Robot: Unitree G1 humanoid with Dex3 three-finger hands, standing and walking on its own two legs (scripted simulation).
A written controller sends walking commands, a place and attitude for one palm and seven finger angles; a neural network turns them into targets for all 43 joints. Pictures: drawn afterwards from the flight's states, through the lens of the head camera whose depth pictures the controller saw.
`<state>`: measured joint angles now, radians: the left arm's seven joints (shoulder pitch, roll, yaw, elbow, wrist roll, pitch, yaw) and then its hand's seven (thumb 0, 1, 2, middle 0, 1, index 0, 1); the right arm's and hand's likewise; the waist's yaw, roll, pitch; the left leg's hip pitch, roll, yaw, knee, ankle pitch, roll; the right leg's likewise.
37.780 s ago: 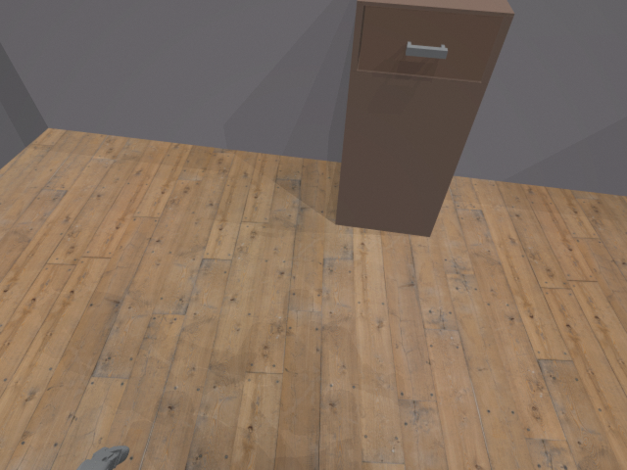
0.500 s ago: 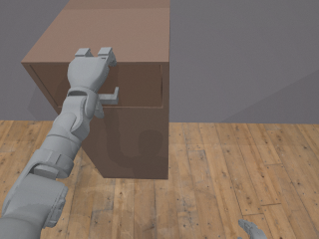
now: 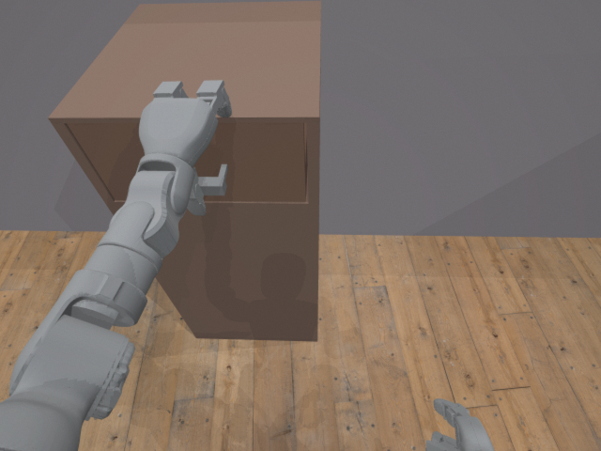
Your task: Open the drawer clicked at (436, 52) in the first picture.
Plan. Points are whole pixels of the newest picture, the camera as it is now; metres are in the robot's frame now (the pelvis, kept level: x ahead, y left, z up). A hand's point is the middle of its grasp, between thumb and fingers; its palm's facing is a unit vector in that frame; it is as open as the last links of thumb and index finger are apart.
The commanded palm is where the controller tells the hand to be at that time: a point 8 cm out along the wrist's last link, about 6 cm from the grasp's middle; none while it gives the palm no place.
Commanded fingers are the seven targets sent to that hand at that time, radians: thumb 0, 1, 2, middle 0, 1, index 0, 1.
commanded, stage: lower the fingers behind the handle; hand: left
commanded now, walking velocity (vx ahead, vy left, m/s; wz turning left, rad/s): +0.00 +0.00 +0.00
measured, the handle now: (193, 177) +0.53 +0.21 +0.05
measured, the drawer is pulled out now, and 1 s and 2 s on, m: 0.00 0.00 0.00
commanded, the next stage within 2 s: lift the hand off the handle in 1.68 s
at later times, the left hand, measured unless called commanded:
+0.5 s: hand (185, 172) +0.46 +0.18 +0.12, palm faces +0.21 -0.07 -0.97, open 13.8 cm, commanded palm +0.41 +0.21 +0.13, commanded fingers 0.00 -0.50 0.30 -0.30 -1.20 -0.30 -1.20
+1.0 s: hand (175, 225) +0.42 +0.21 +0.05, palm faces +0.04 -0.07 -1.00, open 13.9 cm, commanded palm +0.41 +0.20 +0.10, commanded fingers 0.00 -0.50 0.30 -0.30 -1.20 -0.30 -1.20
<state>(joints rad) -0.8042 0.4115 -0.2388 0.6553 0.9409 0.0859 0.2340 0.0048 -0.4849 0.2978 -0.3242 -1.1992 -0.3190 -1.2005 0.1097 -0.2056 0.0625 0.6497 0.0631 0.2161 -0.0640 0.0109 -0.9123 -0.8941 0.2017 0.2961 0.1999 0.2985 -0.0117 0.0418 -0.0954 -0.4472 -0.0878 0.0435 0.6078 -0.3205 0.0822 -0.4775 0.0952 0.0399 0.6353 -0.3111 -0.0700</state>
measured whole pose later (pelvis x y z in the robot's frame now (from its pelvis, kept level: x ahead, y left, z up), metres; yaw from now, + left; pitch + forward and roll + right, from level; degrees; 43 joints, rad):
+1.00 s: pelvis +0.00 +0.01 -0.01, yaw +4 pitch +14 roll -1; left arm -0.68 0.37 -0.22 0.73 1.02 -0.06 0.24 0.00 -0.49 0.30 -0.35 -1.23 -0.28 -1.25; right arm 0.25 -0.26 -0.07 0.66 0.03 0.18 -0.02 0.01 -0.91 -0.89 0.20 0.30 0.20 0.30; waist 0.02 0.04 -0.14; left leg -0.62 -0.10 -0.02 0.76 -0.37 0.09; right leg -0.61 0.08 -0.04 0.72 -0.36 -0.07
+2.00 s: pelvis -0.05 +0.02 -0.03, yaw +3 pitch +14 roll -2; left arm -0.94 0.35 -0.27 1.03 1.03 0.14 0.25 0.00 -0.49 0.30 -0.38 -1.27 -0.34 -1.41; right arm 0.32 -0.23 0.00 0.67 0.03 0.12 -0.04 0.01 -0.91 -0.89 0.21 0.30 0.20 0.30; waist -0.08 0.03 -0.15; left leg -0.75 -0.10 0.01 0.84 -0.33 0.11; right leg -0.74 0.07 -0.03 0.80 -0.31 -0.05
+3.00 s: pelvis +0.02 +0.00 +0.01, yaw +3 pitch +7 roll +0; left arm -0.64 0.44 -0.26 0.46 0.93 0.12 -0.03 0.00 -0.49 0.30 -0.32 -1.20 -0.32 -1.20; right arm 0.15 -0.27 -0.01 0.63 0.07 0.21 -0.04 0.01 -0.91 -0.89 0.20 0.30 0.20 0.30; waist 0.01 0.05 -0.10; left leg -0.35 -0.09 -0.02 0.55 -0.32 0.08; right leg -0.35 0.09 -0.01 0.53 -0.30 -0.08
